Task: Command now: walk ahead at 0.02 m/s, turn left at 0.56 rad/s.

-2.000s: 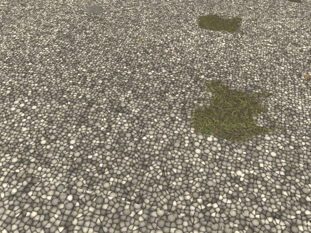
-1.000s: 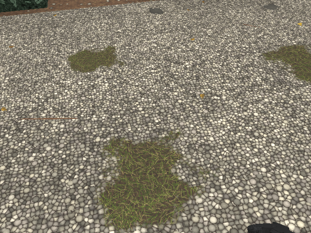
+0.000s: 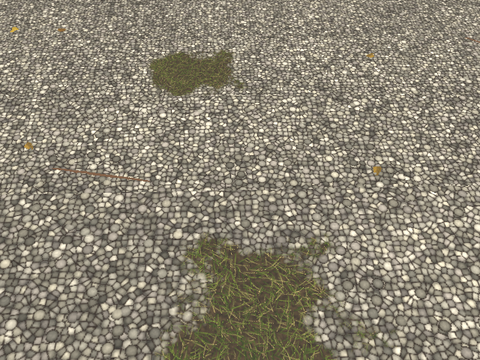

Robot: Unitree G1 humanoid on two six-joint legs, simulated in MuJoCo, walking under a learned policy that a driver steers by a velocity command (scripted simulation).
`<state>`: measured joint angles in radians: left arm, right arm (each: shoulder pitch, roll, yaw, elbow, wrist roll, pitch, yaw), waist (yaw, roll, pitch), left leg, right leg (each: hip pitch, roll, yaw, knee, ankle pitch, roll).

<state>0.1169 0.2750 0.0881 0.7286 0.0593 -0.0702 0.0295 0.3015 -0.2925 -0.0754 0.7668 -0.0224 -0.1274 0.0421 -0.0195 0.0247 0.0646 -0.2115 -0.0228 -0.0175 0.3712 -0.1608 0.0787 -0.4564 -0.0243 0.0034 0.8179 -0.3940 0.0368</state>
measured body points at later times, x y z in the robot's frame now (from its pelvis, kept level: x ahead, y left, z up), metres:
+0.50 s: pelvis +0.07 -0.05 -0.01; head +0.09 -0.04 +0.44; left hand +0.19 +0.23 -0.11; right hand +0.22 -0.30 -0.12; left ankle +0.03 +0.08 -0.75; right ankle +0.11 -0.15 -0.75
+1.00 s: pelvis +0.09 -0.07 -0.01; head +0.12 -0.07 +0.44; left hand +0.21 +0.23 -0.10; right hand +0.21 -0.34 -0.14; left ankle +0.03 +0.07 -0.73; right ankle +0.11 -0.15 -0.75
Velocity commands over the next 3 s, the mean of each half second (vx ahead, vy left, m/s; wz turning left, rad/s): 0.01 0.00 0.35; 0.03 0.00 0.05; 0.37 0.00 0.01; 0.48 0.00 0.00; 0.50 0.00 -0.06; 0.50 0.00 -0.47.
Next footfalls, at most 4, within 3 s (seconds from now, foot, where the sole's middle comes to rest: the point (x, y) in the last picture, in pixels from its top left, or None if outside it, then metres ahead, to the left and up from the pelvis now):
0.40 right None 0.15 -0.14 -0.79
1.24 left None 0.19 0.12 -0.79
1.86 right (264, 318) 0.65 -0.08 -0.95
2.30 left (179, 245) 0.92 0.21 -0.95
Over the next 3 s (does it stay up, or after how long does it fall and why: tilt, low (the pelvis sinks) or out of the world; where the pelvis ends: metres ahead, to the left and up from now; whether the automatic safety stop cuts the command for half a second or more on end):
stays up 1.12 0.07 -0.22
